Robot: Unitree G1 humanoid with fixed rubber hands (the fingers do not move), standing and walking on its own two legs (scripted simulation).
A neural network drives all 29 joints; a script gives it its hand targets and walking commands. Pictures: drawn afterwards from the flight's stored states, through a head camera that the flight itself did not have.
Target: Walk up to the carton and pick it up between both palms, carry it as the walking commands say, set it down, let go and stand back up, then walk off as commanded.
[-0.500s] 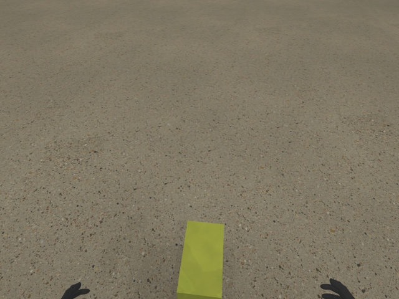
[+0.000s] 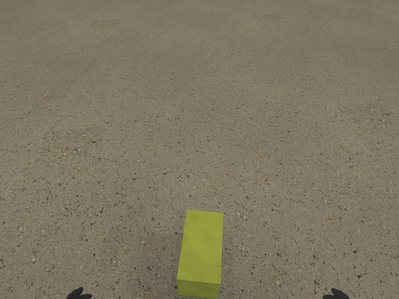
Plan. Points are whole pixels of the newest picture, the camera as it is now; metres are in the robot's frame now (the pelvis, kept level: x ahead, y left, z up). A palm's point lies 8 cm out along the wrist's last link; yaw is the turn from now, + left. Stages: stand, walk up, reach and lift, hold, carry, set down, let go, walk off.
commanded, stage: walk off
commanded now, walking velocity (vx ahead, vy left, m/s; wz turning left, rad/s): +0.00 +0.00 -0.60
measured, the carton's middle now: (201, 253) +0.47 +0.00 -0.65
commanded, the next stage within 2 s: none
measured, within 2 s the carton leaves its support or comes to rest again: neither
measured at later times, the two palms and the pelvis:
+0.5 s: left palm out of the picture +0.11 +0.26 -0.12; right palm out of the picture +0.04 -0.30 -0.10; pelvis -0.03 +0.00 +0.00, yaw -12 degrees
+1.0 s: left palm (105, 287) +0.19 +0.22 -0.12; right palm out of the picture -0.09 -0.25 -0.08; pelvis -0.03 +0.04 +0.01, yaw -33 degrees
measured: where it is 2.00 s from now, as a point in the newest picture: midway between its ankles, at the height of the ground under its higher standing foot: outside the picture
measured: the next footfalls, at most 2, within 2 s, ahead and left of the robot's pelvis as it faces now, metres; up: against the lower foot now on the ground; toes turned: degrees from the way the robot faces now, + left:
left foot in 0.56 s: +0.05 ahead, +0.09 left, +0.00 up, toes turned -12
right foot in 1.14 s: -0.09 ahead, -0.13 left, +0.00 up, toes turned -38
